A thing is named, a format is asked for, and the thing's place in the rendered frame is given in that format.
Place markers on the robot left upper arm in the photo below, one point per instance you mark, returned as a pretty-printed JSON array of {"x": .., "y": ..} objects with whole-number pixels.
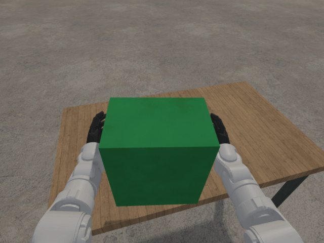
[{"x": 64, "y": 227}]

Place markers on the robot right forearm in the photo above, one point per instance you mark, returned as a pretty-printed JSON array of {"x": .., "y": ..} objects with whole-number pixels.
[{"x": 252, "y": 206}]

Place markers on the robot right upper arm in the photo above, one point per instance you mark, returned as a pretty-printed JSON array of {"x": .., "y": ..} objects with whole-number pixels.
[{"x": 272, "y": 232}]

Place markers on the table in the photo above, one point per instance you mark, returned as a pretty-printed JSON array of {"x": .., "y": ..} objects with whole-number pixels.
[{"x": 272, "y": 147}]

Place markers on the robot left forearm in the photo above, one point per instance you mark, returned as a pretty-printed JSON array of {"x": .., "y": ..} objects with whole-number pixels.
[{"x": 82, "y": 186}]

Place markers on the right robot hand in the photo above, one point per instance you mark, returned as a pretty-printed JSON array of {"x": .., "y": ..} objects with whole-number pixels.
[{"x": 219, "y": 129}]

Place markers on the left robot hand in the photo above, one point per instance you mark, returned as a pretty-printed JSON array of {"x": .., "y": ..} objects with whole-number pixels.
[{"x": 95, "y": 131}]

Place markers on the carton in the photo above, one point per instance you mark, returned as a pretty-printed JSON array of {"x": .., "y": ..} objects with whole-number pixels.
[{"x": 157, "y": 151}]

